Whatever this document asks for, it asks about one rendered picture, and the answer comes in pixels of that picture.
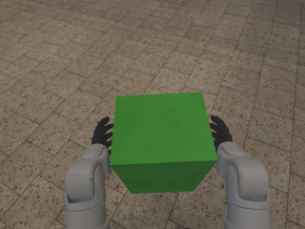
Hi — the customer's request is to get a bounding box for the robot right hand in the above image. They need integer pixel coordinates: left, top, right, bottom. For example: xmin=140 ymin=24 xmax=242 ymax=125
xmin=209 ymin=115 xmax=233 ymax=152

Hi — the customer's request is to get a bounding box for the carton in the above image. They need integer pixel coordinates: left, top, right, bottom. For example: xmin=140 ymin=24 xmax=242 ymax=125
xmin=110 ymin=92 xmax=218 ymax=194

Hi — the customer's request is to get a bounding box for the left robot forearm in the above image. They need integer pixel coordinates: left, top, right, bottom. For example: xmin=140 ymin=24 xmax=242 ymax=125
xmin=65 ymin=143 xmax=112 ymax=229

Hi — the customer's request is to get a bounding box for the right robot forearm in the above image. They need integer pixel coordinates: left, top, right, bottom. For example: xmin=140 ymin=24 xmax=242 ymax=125
xmin=216 ymin=141 xmax=274 ymax=229

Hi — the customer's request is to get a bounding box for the robot left hand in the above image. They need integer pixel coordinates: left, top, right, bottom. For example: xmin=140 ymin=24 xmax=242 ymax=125
xmin=91 ymin=116 xmax=113 ymax=156

